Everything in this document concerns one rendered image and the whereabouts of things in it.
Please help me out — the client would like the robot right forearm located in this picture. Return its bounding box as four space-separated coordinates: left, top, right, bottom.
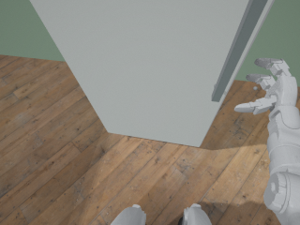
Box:
266 105 300 176

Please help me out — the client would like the right robot shin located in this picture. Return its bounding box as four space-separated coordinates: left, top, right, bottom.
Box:
189 203 202 209

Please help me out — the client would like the robot right hand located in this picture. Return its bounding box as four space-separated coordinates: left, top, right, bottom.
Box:
234 57 298 115

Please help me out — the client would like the left robot shin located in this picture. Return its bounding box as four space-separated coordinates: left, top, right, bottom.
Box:
132 204 142 210

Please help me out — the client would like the handle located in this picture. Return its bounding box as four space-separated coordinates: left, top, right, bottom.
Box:
211 0 268 102

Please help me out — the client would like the right robot upper arm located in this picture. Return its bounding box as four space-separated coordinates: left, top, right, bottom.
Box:
263 172 300 225

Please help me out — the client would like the robot shin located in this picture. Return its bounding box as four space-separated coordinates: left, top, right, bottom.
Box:
132 204 142 210
189 203 202 209

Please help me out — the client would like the fridge door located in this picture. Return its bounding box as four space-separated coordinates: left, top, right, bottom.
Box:
30 0 273 147

